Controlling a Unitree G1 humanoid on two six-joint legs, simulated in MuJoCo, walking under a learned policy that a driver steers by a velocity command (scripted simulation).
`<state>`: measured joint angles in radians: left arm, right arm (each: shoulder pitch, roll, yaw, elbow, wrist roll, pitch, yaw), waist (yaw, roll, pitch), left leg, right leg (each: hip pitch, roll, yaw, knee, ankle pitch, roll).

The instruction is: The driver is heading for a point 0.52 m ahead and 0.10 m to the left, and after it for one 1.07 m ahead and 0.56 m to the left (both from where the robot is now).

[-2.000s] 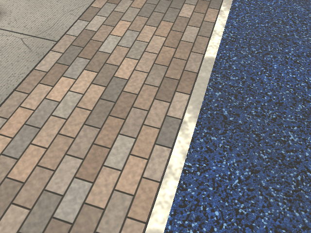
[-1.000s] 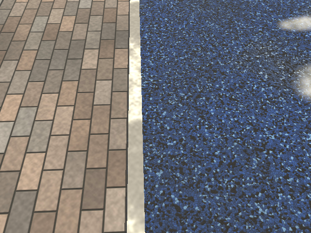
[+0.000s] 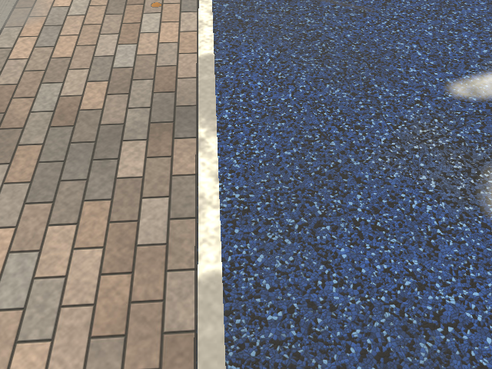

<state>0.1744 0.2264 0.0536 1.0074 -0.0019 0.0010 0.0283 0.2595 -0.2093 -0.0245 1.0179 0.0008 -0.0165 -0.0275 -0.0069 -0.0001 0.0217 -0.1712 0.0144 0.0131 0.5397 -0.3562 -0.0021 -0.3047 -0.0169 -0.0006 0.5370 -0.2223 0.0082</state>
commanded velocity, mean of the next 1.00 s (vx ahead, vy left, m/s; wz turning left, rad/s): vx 0.34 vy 0.00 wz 0.38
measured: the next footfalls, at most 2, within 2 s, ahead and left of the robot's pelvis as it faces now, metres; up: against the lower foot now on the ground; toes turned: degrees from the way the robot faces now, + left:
left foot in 0.68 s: +0.41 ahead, +0.15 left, +0.00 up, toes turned +19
right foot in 1.18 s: +0.66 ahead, +0.07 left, +0.00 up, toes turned +38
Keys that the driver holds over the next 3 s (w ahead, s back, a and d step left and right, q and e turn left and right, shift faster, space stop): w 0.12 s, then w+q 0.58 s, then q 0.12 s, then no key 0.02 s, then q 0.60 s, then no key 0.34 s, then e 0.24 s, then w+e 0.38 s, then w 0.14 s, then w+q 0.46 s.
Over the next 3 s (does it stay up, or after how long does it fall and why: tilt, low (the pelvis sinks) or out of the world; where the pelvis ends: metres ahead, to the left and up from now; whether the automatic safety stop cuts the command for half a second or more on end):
stays up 0.83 0.23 0.01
